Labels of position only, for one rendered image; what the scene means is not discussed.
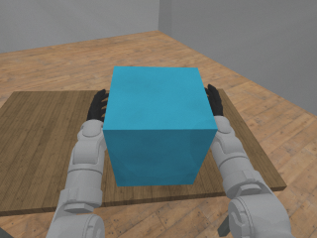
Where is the table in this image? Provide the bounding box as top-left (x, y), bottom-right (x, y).
top-left (0, 88), bottom-right (287, 238)

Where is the carton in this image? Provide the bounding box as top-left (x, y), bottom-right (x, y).
top-left (102, 65), bottom-right (218, 186)

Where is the robot left forearm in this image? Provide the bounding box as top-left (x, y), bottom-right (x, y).
top-left (46, 119), bottom-right (107, 238)

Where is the left robot hand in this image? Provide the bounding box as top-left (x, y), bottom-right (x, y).
top-left (86, 89), bottom-right (109, 122)

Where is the robot right forearm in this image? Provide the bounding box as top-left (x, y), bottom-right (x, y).
top-left (210, 115), bottom-right (291, 232)

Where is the right robot hand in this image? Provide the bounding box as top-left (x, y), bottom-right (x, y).
top-left (204, 84), bottom-right (224, 116)

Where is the left robot upper arm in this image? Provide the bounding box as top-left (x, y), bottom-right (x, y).
top-left (47, 213), bottom-right (105, 238)

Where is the right robot upper arm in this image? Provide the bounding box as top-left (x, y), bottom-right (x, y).
top-left (228, 193), bottom-right (296, 238)

